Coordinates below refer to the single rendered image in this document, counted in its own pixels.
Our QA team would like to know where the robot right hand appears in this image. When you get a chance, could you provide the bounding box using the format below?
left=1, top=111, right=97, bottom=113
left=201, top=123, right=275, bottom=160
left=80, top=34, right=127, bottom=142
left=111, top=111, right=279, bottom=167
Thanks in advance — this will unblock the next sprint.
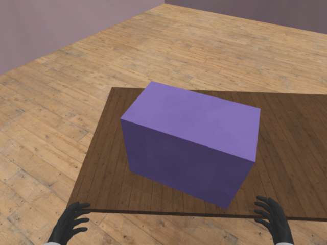
left=254, top=196, right=294, bottom=245

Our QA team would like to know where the robot left hand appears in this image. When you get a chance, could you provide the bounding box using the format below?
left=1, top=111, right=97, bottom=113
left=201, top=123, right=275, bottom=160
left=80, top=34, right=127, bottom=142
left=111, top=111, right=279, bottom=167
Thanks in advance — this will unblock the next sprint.
left=47, top=201, right=91, bottom=245

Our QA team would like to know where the carton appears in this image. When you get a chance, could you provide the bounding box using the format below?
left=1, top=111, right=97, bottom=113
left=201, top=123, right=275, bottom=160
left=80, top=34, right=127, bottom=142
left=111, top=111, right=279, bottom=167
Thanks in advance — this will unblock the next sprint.
left=120, top=81, right=261, bottom=209

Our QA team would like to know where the table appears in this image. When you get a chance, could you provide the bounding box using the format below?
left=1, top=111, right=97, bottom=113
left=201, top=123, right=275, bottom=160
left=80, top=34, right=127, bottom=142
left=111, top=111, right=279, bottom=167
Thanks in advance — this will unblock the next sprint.
left=66, top=87, right=327, bottom=222

